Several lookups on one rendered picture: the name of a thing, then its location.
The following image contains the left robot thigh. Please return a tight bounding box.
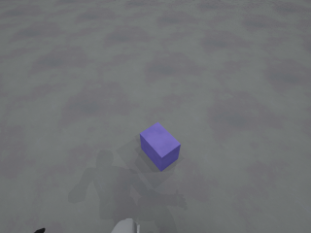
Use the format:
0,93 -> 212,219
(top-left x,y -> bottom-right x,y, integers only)
111,219 -> 141,233

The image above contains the carton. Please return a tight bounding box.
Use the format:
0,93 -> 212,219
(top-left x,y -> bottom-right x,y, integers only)
140,122 -> 181,172

